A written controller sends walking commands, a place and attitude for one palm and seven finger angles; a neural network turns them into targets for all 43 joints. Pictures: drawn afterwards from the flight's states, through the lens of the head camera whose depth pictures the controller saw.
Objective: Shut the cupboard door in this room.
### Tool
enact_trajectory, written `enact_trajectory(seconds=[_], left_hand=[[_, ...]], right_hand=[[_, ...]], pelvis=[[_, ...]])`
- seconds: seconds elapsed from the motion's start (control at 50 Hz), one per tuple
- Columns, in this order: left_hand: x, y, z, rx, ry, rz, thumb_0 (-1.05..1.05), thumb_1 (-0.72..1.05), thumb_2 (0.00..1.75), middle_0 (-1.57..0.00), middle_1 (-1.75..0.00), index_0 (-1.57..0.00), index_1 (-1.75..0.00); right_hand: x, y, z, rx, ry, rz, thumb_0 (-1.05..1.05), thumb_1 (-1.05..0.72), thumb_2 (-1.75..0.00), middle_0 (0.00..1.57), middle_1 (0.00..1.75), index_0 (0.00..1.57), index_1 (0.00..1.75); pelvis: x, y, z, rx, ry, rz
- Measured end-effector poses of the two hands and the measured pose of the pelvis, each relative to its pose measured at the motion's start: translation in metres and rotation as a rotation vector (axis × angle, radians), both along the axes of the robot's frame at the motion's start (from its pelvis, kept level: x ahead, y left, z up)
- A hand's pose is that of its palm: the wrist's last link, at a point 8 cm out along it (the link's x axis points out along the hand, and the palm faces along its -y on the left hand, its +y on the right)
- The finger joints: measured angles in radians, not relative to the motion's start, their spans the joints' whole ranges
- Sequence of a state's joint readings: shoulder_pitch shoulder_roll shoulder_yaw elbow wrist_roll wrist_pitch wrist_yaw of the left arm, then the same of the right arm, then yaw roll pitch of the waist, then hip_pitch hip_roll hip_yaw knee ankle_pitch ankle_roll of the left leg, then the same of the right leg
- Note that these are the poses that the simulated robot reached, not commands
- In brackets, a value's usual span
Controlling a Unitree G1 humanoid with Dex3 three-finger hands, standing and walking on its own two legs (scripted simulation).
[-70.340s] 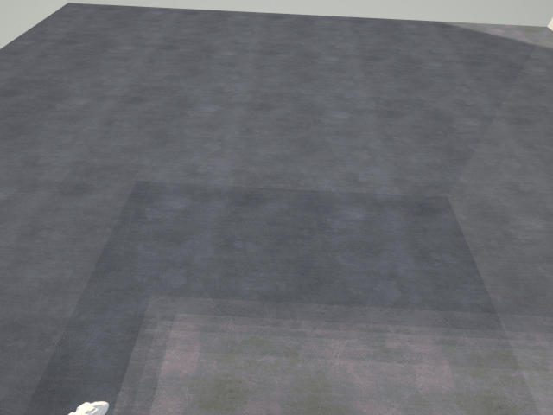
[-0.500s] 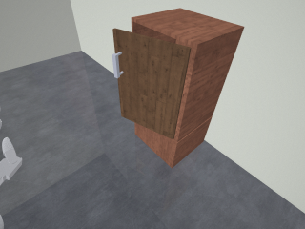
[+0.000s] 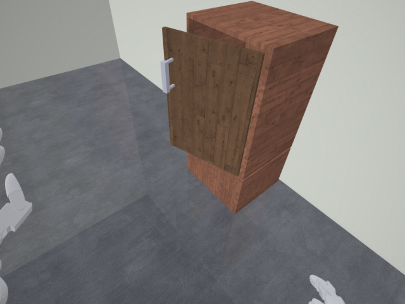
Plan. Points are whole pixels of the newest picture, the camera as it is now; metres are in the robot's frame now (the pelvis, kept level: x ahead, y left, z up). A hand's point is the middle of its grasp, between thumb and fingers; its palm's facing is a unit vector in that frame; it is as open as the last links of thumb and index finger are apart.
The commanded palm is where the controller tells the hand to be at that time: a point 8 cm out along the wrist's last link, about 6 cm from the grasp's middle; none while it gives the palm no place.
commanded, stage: let the arm hang, fingers relaxed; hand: left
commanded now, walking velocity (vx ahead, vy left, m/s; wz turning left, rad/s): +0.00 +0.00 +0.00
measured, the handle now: (168, 75) +0.95 +0.21 +0.00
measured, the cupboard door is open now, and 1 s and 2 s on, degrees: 18 18 18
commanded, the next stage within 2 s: look to check the result in 1.14 s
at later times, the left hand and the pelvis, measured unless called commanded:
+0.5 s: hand out of the picture +0.01 +0.20 -0.16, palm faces +0.04 -0.98 -0.21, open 7.0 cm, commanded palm none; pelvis +0.00 +0.01 +0.02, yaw +1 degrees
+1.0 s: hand out of the picture -0.05 +0.16 -0.16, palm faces +0.04 -0.99 -0.12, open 7.4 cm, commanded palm none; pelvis +0.00 +0.02 +0.02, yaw -1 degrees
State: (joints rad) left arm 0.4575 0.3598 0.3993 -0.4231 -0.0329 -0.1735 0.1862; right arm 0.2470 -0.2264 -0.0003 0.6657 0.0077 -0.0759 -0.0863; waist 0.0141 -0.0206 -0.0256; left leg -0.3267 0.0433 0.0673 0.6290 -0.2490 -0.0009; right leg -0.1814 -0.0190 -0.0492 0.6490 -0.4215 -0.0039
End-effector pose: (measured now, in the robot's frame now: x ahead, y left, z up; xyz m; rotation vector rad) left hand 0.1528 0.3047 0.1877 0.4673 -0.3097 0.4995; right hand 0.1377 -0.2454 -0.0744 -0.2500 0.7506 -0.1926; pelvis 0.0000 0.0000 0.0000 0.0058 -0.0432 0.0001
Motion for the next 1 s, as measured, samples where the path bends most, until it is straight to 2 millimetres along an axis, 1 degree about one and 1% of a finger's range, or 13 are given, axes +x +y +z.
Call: enact_trajectory(seconds=[0.04, 0.08, 0.12, 0.16, 0.2, 0.24, 0.3, 0.34, 0.46, 0.56, 0.64, 0.78, 1.0], left_hand=[[0.008, -0.002, 0.001, 0.02, 0.031, -0.016, 0.01, 0.88, 0.9, -0.21, -0.3, -0.21, -0.3], [0.024, -0.004, -0.021, 0.026, 0.153, -0.054, 0.01, 0.89, 0.9, -0.2, -0.3, -0.2, -0.3], [0.04, -0.008, -0.074, -0.07, 0.388, -0.079, 0.01, 0.89, 0.9, -0.2, -0.3, -0.2, -0.3], [0.042, -0.019, -0.139, -0.188, 0.652, -0.095, 0.0, 0.9, 0.9, -0.2, -0.3, -0.19, -0.3], [0.028, -0.038, -0.202, -0.297, 0.9, -0.115, 0.0, 0.9, 0.9, -0.2, -0.3, -0.19, -0.3], [0.0, -0.061, -0.253, -0.402, 1.11, -0.133, 0.01, 0.9, 0.9, -0.2, -0.3, -0.19, -0.3], [-0.055, -0.095, -0.305, -0.552, 1.354, -0.139, 0.01, 0.9, 0.9, -0.2, -0.3, -0.2, -0.3], [-0.073, -0.089, -0.313, -0.65, 1.337, -0.039, -0.04, 0.97, 0.9, -0.21, -0.3, -0.21, -0.3], [-0.129, -0.061, -0.319, -0.634, 1.516, 0.067, -0.05, 0.99, 0.9, -0.21, -0.3, -0.2, -0.3], [-0.176, -0.05, -0.314, -0.622, 1.668, 0.141, -0.02, 0.95, 0.9, -0.2, -0.3, -0.2, -0.3], [-0.201, -0.05, -0.31, -0.63, 1.729, 0.175, -0.01, 0.93, 0.9, -0.2, -0.3, -0.2, -0.3], [-0.216, -0.066, -0.312, -0.666, 1.752, 0.159, 0.0, 0.91, 0.9, -0.2, -0.3, -0.2, -0.3], [-0.202, -0.094, -0.322, -0.718, 1.703, 0.072, 0.0, 0.9, 0.9, -0.2, -0.3, -0.2, -0.3]], right_hand=[[0.005, 0.003, 0.005, 0.016, -0.025, -0.009, 0.01, -0.91, -0.9, 0.2, 0.3, 0.21, 0.3], [0.01, 0.005, 0.0, 0.048, -0.02, 0.033, 0.01, -0.91, -0.9, 0.2, 0.3, 0.2, 0.3], [0.011, 0.006, -0.012, 0.073, 0.028, 0.057, 0.01, -0.91, -0.9, 0.2, 0.3, 0.2, 0.3], [0.008, 0.007, -0.022, 0.089, 0.08, 0.06, 0.01, -0.91, -0.9, 0.2, 0.3, 0.2, 0.3], [0.0, 0.008, -0.029, 0.096, 0.133, 0.054, 0.01, -0.91, -0.9, 0.2, 0.3, 0.2, 0.3], [-0.014, 0.009, -0.032, 0.091, 0.194, 0.042, 0.01, -0.91, -0.9, 0.2, 0.3, 0.2, 0.3], [-0.042, 0.009, -0.033, 0.071, 0.305, 0.015, 0.01, -0.91, -0.89, 0.2, 0.3, 0.2, 0.3], [-0.064, 0.009, -0.034, 0.055, 0.396, 0.003, 0.01, -0.91, -0.89, 0.2, 0.3, 0.2, 0.3], [-0.118, 0.014, -0.041, 0.063, 0.59, -0.056, 0.01, -0.91, -0.9, 0.2, 0.3, 0.2, 0.3], [-0.146, 0.025, -0.047, 0.104, 0.648, -0.1, 0.01, -0.91, -0.9, 0.2, 0.3, 0.2, 0.3], [-0.159, 0.035, -0.051, 0.133, 0.674, -0.113, 0.0, -0.91, -0.9, 0.2, 0.3, 0.2, 0.3], [-0.165, 0.05, -0.055, 0.169, 0.678, -0.12, 0.0, -0.91, -0.9, 0.2, 0.3, 0.2, 0.3], [-0.166, 0.058, -0.054, 0.178, 0.652, -0.133, 0.0, -0.91, -0.9, 0.2, 0.3, 0.2, 0.3]], pelvis=[[0.003, -0.002, 0.003, 0.0, 0.01, -0.005], [0.004, -0.002, 0.004, -0.006, 0.034, -0.001], [0.003, 0.0, 0.004, -0.009, 0.048, -0.001], [0.003, 0.002, 0.003, -0.009, 0.051, 0.002], [0.003, 0.004, 0.003, -0.004, 0.046, 0.005], [0.003, 0.004, 0.003, 0.001, 0.035, 0.008], [0.004, 0.003, 0.006, 0.001, 0.02, 0.008], [0.003, 0.002, 0.008, -0.009, 0.019, 0.021], [0.003, 0.005, 0.014, -0.021, 0.019, 0.019], [0.003, 0.01, 0.018, -0.017, 0.011, 0.003], [0.002, 0.013, 0.019, -0.013, 0.004, -0.004], [-0.001, 0.017, 0.019, -0.009, -0.004, -0.011], [-0.004, 0.018, 0.018, -0.009, -0.004, -0.014]])
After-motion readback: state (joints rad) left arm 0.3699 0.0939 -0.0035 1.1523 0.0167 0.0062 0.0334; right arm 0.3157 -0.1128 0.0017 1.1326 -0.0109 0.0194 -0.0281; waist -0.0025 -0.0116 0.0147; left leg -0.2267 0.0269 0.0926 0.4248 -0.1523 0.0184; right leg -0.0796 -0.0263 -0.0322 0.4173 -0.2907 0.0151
